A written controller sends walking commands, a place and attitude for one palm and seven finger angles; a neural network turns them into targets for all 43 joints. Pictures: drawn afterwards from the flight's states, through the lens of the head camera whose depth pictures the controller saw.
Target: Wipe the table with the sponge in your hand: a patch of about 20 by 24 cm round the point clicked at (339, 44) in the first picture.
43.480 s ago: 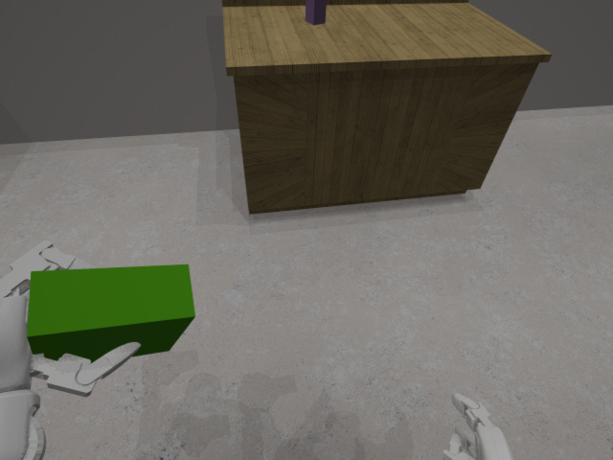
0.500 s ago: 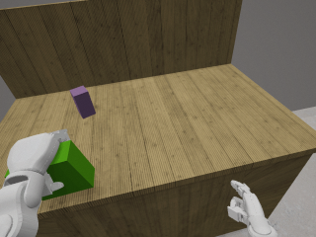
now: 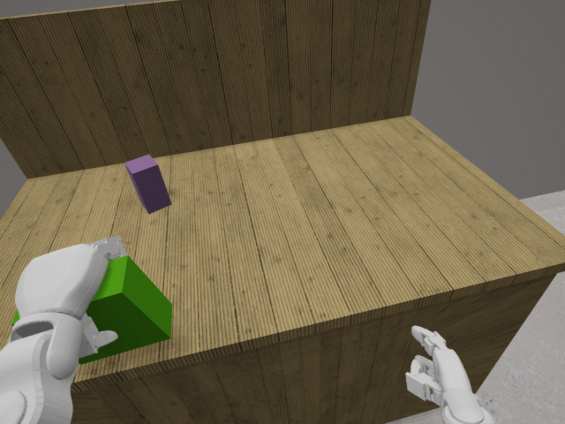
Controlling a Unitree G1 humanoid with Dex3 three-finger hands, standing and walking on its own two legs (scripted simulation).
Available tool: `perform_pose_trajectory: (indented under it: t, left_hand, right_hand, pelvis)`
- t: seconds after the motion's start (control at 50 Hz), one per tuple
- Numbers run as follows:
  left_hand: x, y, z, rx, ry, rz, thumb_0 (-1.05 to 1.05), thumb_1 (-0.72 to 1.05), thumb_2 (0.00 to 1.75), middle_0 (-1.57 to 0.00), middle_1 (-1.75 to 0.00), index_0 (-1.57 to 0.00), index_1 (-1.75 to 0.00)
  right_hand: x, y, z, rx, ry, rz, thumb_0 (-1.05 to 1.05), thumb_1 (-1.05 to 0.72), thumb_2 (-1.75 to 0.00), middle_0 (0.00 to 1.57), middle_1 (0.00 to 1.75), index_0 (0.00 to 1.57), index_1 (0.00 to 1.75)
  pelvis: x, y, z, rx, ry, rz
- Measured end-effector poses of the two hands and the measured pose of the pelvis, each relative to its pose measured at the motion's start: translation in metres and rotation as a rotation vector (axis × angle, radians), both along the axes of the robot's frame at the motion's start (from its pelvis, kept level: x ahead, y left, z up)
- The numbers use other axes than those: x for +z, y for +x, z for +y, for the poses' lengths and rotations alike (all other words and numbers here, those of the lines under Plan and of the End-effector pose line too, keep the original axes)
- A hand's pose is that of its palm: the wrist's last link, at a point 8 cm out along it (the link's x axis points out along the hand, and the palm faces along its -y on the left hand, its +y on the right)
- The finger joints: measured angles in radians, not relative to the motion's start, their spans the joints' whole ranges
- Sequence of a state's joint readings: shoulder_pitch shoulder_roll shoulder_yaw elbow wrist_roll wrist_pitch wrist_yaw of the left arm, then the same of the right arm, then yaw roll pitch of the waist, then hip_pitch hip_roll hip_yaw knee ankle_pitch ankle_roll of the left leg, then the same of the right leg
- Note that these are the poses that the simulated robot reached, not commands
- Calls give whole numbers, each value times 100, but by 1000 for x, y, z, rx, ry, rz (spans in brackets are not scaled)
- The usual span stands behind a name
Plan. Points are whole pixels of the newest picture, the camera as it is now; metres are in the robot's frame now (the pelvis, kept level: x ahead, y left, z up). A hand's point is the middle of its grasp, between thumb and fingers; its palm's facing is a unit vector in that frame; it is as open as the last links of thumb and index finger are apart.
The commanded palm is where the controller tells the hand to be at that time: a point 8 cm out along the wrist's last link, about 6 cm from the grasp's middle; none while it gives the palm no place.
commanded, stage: bring the sponge back beside the body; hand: left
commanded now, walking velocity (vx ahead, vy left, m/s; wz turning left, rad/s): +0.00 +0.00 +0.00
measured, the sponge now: (112, 320) +0.19 +0.28 +0.09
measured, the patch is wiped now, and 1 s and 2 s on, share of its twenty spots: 1.00 1.00 1.00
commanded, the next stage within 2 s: step back with the hand held close in 0.04 s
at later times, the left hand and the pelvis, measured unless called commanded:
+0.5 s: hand (104, 260) +0.21 +0.26 +0.19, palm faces +0.39 -0.82 -0.41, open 9.8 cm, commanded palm +0.16 +0.30 +0.20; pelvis +0.00 +0.02 -0.01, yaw +1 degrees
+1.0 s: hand (59, 297) +0.16 +0.28 +0.19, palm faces +0.47 -0.79 -0.39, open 9.8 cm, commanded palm +0.11 +0.31 +0.20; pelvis -0.04 +0.03 -0.03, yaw +1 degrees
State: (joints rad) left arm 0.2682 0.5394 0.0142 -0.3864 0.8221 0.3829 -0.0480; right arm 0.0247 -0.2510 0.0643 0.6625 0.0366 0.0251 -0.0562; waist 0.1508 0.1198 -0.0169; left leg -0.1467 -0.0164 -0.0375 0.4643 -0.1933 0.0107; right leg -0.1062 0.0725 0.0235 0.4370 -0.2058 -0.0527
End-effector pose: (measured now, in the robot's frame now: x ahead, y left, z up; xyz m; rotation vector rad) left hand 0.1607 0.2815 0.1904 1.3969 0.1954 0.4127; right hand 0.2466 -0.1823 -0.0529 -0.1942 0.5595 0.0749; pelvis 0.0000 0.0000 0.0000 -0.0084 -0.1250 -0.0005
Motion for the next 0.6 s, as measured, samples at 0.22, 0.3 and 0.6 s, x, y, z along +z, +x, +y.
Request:
perform_pose_trajectory:
  t: [0.22, 0.3, 0.6]
  left_hand:
    - [-4, 1, 6, -92, -351, -114, 0, -49, 108, -77, -137, -77, -137]
    - [-2, 5, 6, -262, -710, -377, 0, -49, 108, -77, -137, -77, -137]
    - [8, 9, 27, -390, -738, -552, 0, -49, 108, -77, -138, -77, -137]
  right_hand:
    - [5, -3, 2, 9, -13, -19, 2, -91, -90, 20, 30, 20, 30]
    - [7, -25, -3, -1, -60, -26, 1, -91, -90, 21, 30, 20, 30]
    - [-38, -135, -48, -250, -175, 258, 2, -91, -90, 20, 30, 20, 30]
  pelvis:
    - [-1, -2, 1, 17, -7, 21]
    - [-5, -3, -1, 25, -22, 76]
    - [-12, -4, 21, 4, -18, 147]
